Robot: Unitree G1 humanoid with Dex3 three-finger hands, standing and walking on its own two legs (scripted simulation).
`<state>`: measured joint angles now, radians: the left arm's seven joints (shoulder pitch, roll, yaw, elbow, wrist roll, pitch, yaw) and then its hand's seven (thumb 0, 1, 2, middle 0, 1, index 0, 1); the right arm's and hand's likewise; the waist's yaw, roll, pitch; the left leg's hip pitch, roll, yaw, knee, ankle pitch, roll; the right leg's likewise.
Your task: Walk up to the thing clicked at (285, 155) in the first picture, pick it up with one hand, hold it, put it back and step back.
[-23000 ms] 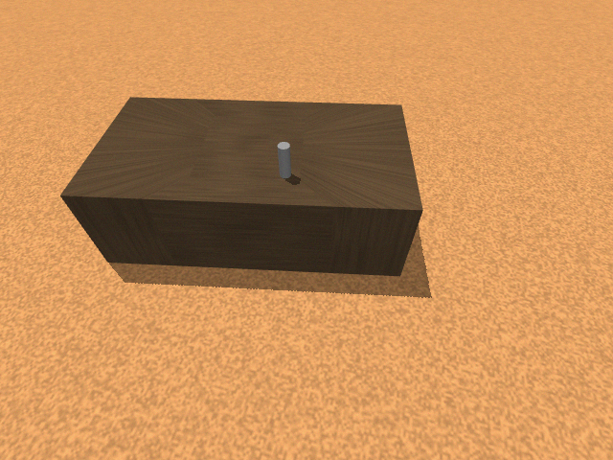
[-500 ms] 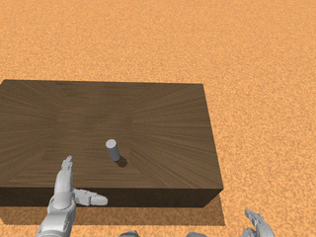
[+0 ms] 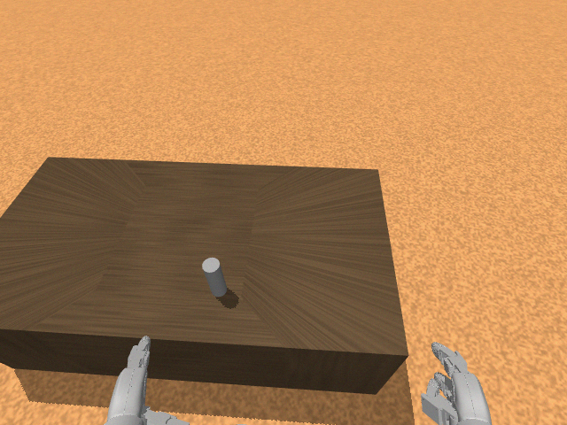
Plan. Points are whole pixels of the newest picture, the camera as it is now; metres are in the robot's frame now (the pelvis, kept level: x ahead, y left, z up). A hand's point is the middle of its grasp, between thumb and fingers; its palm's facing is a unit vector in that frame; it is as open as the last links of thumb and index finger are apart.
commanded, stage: home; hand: left
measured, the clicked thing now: (215, 278) +0.48 +0.21 -0.29
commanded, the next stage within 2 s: stand in 1.68 s
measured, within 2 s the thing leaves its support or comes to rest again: neither
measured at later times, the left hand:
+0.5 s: hand out of the picture +0.08 +0.25 -0.11, palm faces -0.01 -0.92 -0.40, open 17.5 cm
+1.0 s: hand out of the picture +0.01 +0.26 -0.12, palm faces +0.00 -0.93 -0.37, open 17.5 cm
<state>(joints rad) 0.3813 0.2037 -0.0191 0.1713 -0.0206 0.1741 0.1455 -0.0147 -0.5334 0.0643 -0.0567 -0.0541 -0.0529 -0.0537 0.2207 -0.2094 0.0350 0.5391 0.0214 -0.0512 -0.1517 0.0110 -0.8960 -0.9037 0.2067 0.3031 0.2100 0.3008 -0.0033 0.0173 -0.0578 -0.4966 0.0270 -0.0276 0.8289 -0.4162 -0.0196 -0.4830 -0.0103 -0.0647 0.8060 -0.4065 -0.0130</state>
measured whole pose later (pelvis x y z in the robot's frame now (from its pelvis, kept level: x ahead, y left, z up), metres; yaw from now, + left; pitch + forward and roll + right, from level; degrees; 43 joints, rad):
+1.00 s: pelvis -0.02 +0.00 +0.04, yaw +1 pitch -4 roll +0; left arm 0.20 0.32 -0.01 1.13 0.03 0.00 0.02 -0.01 -0.55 0.05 -0.06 -0.05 -0.05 -0.05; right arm 0.20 -0.33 0.00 1.08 -0.03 0.02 -0.01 0.01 -0.90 -0.90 0.21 0.30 0.21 0.30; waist 0.02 0.03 0.04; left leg -0.14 0.00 -0.03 0.39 -0.18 -0.01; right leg -0.13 -0.02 -0.07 0.38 -0.18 0.00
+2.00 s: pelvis +0.01 +0.00 +0.05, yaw +1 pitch -3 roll +0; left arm 0.10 0.33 0.00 1.15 0.02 -0.01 0.01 -0.01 -0.26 0.34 -0.16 -0.21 -0.15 -0.21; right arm 0.12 -0.35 0.01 1.13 -0.02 0.00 -0.01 0.01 -0.90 -0.90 0.20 0.30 0.21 0.30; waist 0.01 0.03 0.04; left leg -0.08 0.01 -0.02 0.29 -0.16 -0.02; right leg -0.08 -0.02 -0.07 0.32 -0.18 0.00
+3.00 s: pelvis +0.01 -0.01 +0.05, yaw +0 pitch -2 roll +0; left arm 0.12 0.34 0.00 1.13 0.01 -0.01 0.00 0.00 0.90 0.90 -0.20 -0.30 -0.20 -0.30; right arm 0.12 -0.35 0.01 1.13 -0.02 0.00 0.00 0.01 -0.90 -0.90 0.20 0.30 0.21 0.30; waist 0.01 0.02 0.05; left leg -0.08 0.02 -0.02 0.29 -0.17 -0.03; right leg -0.09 0.00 -0.06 0.32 -0.19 -0.02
